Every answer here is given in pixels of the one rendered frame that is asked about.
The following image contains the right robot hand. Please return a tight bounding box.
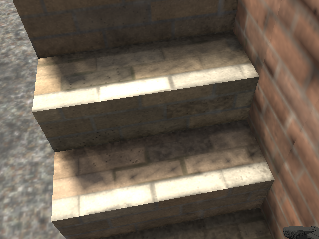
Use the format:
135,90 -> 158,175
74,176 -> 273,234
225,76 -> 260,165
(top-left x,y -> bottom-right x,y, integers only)
282,225 -> 319,239

